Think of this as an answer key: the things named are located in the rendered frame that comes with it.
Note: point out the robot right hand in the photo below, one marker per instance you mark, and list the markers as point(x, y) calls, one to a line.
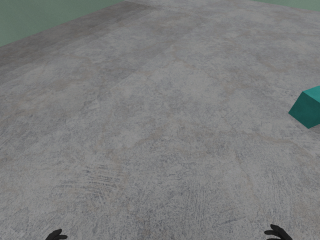
point(279, 232)

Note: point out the robot left hand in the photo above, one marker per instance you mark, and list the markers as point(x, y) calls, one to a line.
point(55, 235)

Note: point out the carton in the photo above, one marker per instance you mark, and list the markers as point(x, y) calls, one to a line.
point(306, 109)

